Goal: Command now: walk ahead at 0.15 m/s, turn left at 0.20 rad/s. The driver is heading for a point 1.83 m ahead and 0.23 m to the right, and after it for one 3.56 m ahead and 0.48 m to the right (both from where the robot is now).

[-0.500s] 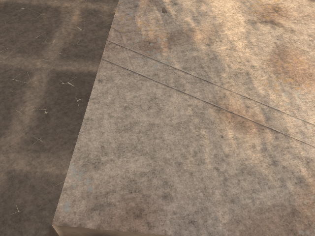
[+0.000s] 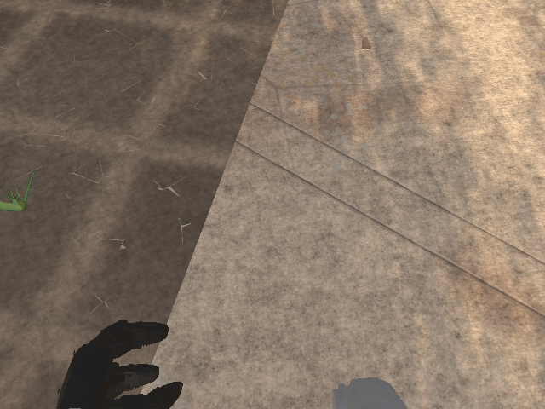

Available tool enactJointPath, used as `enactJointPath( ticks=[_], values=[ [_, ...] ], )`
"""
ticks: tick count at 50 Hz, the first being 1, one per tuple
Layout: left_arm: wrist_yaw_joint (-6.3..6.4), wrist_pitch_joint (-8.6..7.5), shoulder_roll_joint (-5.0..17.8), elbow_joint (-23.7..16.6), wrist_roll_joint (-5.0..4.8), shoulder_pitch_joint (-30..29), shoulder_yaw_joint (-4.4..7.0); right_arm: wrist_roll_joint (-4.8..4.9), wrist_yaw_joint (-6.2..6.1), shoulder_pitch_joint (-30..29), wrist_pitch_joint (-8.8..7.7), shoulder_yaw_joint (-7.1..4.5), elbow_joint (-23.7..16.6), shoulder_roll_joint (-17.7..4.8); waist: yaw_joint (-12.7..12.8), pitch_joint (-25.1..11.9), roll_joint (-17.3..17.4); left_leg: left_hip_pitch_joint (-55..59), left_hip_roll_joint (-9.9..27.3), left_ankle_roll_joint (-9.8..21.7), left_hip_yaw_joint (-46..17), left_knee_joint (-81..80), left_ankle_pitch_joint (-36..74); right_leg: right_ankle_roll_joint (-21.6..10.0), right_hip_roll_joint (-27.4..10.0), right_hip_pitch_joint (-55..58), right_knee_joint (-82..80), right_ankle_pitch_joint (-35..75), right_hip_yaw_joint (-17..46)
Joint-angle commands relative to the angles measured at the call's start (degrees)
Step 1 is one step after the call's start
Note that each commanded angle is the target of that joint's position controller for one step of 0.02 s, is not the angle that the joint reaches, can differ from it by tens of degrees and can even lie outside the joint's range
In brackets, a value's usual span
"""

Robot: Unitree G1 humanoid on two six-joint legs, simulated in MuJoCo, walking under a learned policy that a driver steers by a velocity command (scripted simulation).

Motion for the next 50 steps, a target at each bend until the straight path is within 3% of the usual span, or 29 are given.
enactJointPath(
  ticks=[1, 2, 3, 4, 5, 6, 7, 8, 9, 10, 11, 12, 14, 15, 16, 17, 19, 21, 22, 24, 25, 27, 31, 35, 39, 40, 42, 44, 50],
  values=[
    [-1.15, -0.66, -2.33, -14.12, 0.02, -14.87, -2.58, 1.86, -0.94, 6.53, 0.55, -0.46, 2.20, -4.61, 0.20, 0.81, -2.77, 0.09, 16.57, 2.34, -0.21, -4.70, 54.22, -3.51, -2.13, -1.55, -16.41, 7.47, 0.06],
    [-2.15, 0.62, -2.31, -11.15, -1.49, -4.21, -2.74, 2.90, -0.10, -1.87, 1.54, -0.69, -0.81, -6.29, 6.18, -5.95, -4.31, -15.43, 12.28, 3.11, 4.28, -6.50, 59.84, -3.48, 0.51, 29.08, -32.41, 23.53, -5.41],
    [-1.98, 1.40, 0.39, -4.76, -2.21, 11.11, -0.51, 4.12, 1.39, -3.08, 1.02, -2.16, -2.08, -11.79, 11.01, -15.62, 2.24, -20.57, 11.16, 2.75, 4.56, 1.76, 77.06, -2.85, 4.74, 52.67, -31.66, 31.82, -6.19],
    [-1.40, 2.15, 4.31, 0.96, -2.00, 27.95, 2.00, 5.68, 2.65, -5.75, -0.27, -3.99, -1.99, -17.43, 20.20, -22.45, 3.89, -19.76, 12.11, 0.00, 4.84, 14.92, 87.84, -3.32, 4.88, 65.11, -37.37, 37.39, -2.30],
    [-1.19, 1.97, 11.23, 5.05, 0.09, 36.04, 4.50, 6.43, 3.33, -6.91, -1.70, -4.16, -1.72, -15.46, 23.07, -23.61, -6.59, -21.01, 7.26, -3.93, 4.64, 35.86, 55.81, -7.52, -1.56, 69.64, -51.79, 47.53, 11.80],
    [0.03, 1.69, 19.29, 7.28, -0.60, 35.33, 5.62, 6.21, 4.71, -2.79, -1.86, -2.72, -3.46, -7.21, 17.14, -28.74, -32.48, -25.39, -11.13, -6.97, 2.23, 65.42, -8.01, -14.50, -19.30, 66.54, -68.86, 87.43, 41.62],
    [0.06, 1.12, 14.71, 5.03, -3.53, 24.82, 5.09, 2.84, 5.09, 5.71, -1.33, -2.18, -2.09, -4.17, 7.50, -29.58, -19.94, -23.15, -7.02, -4.73, -6.85, 74.77, -4.38, -14.16, -20.75, 58.76, -70.59, 86.40, 49.06],
    [-0.15, 0.85, 9.11, 5.27, -3.72, 15.76, 3.68, 2.18, 4.81, 5.53, 0.00, -2.29, -1.59, -3.76, 2.33, -21.27, -12.68, -24.12, -3.51, -4.81, -1.27, 73.91, -2.11, -13.20, -18.27, 50.34, -68.92, 75.84, 43.87],
    [0.03, 0.69, 4.95, 5.75, -2.75, 10.36, 2.95, 1.34, 3.97, 2.74, 1.57, -1.57, -2.55, -2.30, 0.66, -12.41, -6.51, -30.12, -0.34, -4.76, 4.38, 72.24, -1.63, -11.89, -16.73, 43.80, -70.68, 57.24, 39.60],
    [0.53, -0.05, 1.02, 6.52, -2.31, 8.16, 2.04, 0.25, 3.38, -1.02, 3.04, -1.07, -3.18, -1.51, 0.74, -6.29, -3.54, -32.20, 1.98, -4.32, 5.95, 68.97, -0.80, -9.86, -13.05, 38.27, -71.10, 46.94, 34.51],
    [0.75, -0.56, 0.17, 8.05, -1.67, 8.64, 2.13, 0.22, 3.16, -2.05, 4.19, -0.88, -3.85, -0.82, 0.62, -3.26, -3.37, -33.28, 2.17, -3.92, 5.84, 67.63, -0.27, -8.64, -10.94, 35.48, -72.20, 43.24, 29.19],
    [0.53, -1.10, 0.95, 10.43, -1.46, 11.73, 2.63, 0.67, 2.68, -3.42, 5.03, -0.40, -4.48, 1.03, 1.53, -2.82, -5.07, -34.09, 0.85, -2.99, 7.02, 73.02, -1.24, -9.74, -10.46, 33.79, -72.96, 44.76, 26.55],
    [-0.20, -2.53, 3.07, 13.11, -1.65, 15.48, 3.69, 0.90, 1.79, -5.71, 4.36, -0.10, -6.51, 2.01, 1.32, -4.28, -5.28, -39.22, -0.11, -0.97, 5.76, 79.28, 0.10, -9.85, -10.96, 36.22, -75.15, 49.74, 23.44],
    [-0.31, -4.18, 2.43, 9.82, -1.35, 13.47, 2.75, 3.88, 1.78, -5.04, 3.54, -0.35, -5.63, -1.60, 2.66, -8.57, -3.25, -39.13, 0.21, -0.65, 3.94, 81.95, 2.83, -8.78, -11.61, 40.03, -80.84, 45.16, 24.80],
    [-0.19, -4.72, 2.95, 10.31, -2.17, 12.68, 2.94, 4.13, 1.64, -5.50, 3.39, -0.57, -5.82, -1.92, 1.80, -8.68, -2.95, -41.04, 1.10, -0.54, 2.38, 79.98, 5.81, -7.38, -11.16, 41.48, -82.63, 39.08, 22.93],
    [0.02, -4.60, 3.13, 11.16, -2.96, 13.16, 2.85, 3.74, 1.38, -8.21, 2.95, 0.02, -7.39, -1.20, 1.86, -6.72, -3.65, -43.97, 2.02, -0.80, 1.92, 74.90, 8.38, -5.92, -9.15, 42.93, -84.00, 35.81, 18.78],
    [0.61, -3.89, 0.90, 12.90, -2.63, 15.71, 2.12, 3.31, 1.23, -11.39, 2.47, 0.41, -9.08, -0.54, 2.53, -4.72, -2.63, -45.40, 2.43, -1.90, 0.59, 66.42, 14.09, -2.58, -7.28, 44.26, -84.56, 39.11, 13.58],
    [0.80, -3.25, 0.34, 13.27, -2.53, 16.00, 1.52, 2.81, 1.05, -11.18, 2.36, 0.57, -9.15, -0.39, 2.19, -5.21, -4.83, -43.83, 3.13, -4.20, 5.29, 56.43, 16.17, -2.36, -4.59, 45.88, -87.99, 41.45, 8.91],
    [1.42, -2.49, -1.40, 13.36, -2.17, 16.52, 0.92, 2.66, 0.65, -13.00, 2.89, 1.11, -9.69, 1.43, 2.99, -5.54, -5.70, -42.99, 4.84, -5.86, 5.06, 51.87, 14.13, -2.06, -5.39, 47.59, -88.83, 42.30, 9.18],
    [2.45, -1.36, 1.29, 13.81, -2.15, 18.61, 1.38, 2.99, 0.16, -13.37, 3.73, 0.95, -9.62, 0.91, 3.90, -5.52, -6.22, -43.47, 6.81, -8.36, 5.57, 46.20, 12.98, -1.93, -7.06, 51.83, -90.40, 38.33, 11.07],
    [2.34, -1.81, 1.73, 12.66, -1.82, 16.73, 1.32, 3.05, 0.47, -12.94, 3.94, 0.24, -8.49, -0.72, 4.25, -6.58, -5.85, -40.97, 8.76, -8.31, 5.63, 43.01, 13.84, -0.94, -8.77, 52.66, -91.69, 38.11, 11.99],
    [2.37, -1.56, 5.26, 12.95, -2.38, 16.99, 2.43, 3.18, 0.32, -14.58, 4.45, -0.41, -7.86, -1.63, 5.86, -3.74, -7.10, -37.94, 9.35, -8.54, 7.20, 36.25, 12.85, 1.31, -8.75, 51.91, -93.40, 34.13, 12.17],
    [2.31, -0.69, 5.29, 14.98, -2.15, 18.92, 2.92, 3.11, 0.05, -15.58, 4.69, -1.35, -5.68, -2.10, 7.75, 1.29, -7.46, -35.52, 10.70, -7.99, 8.05, 28.74, 9.52, 1.85, -9.42, 52.71, -95.28, 29.12, 13.94],
    [1.82, 0.28, 5.33, 15.25, -2.22, 17.26, 3.42, 3.56, 0.03, -16.45, 3.87, -1.77, -3.76, -2.55, 8.04, 2.85, -6.02, -32.25, 11.37, -7.62, 8.86, 20.51, 4.48, -0.30, -9.59, 55.83, -95.01, 30.07, 15.20],
    [1.02, 0.56, 6.23, 15.82, -2.76, 16.01, 3.88, 2.83, 0.74, -14.31, 2.30, -1.46, -1.01, -2.27, 6.12, 0.60, -2.87, -23.56, 11.24, -6.31, 11.08, 6.02, 13.58, -1.97, -7.59, 57.69, -91.50, 41.23, 12.70],
    [0.69, 0.41, 6.73, 16.50, -2.73, 16.94, 4.03, 2.28, 0.87, -12.56, 1.99, -1.59, 0.05, -3.15, 5.62, -1.36, -2.33, -18.34, 11.73, -5.85, 10.88, 5.96, 17.21, -1.67, -6.98, 56.16, -90.85, 45.89, 12.09],
    [0.32, 0.17, 6.24, 16.72, -2.39, 17.65, 4.04, 2.79, 1.18, -11.79, 1.54, -2.05, 1.74, -5.70, 6.32, -3.39, 2.51, -16.70, 11.26, -5.26, 10.95, 8.38, 15.44, -0.78, -3.97, 56.99, -90.24, 54.99, 8.94],
    [0.37, 0.24, 6.88, 16.69, -2.39, 15.96, 3.98, 2.62, 1.33, -12.52, 1.02, -1.35, 2.53, -3.19, 5.15, -5.78, 2.15, -17.40, 11.21, -5.54, 10.70, 7.05, 17.35, -1.30, -3.31, 61.47, -86.99, 62.06, 6.69],
    [-0.47, 1.09, 7.19, 17.99, -2.29, 17.63, 3.72, 2.90, 1.17, -13.47, 0.86, -1.21, 4.72, -4.25, 5.28, -6.33, 0.44, -15.25, 10.75, -4.31, 11.02, 8.45, 22.06, -2.59, -1.86, 61.59, -84.34, 64.36, 4.47]
  ],
)
Velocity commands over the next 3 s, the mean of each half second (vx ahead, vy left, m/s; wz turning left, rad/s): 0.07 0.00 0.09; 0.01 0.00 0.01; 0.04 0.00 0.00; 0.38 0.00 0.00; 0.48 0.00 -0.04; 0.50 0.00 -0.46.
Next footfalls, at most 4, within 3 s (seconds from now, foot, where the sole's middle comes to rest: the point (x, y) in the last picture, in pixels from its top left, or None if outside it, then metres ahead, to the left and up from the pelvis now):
0.08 right None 0.25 -0.14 -0.63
0.80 left None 0.29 0.06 -0.63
1.74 left None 0.39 0.12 -0.63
2.18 right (307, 259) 0.74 -0.10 -0.63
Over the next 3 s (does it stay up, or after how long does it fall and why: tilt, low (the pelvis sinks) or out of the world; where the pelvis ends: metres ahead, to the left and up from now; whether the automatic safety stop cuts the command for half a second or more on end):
stays up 1.00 0.05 0.15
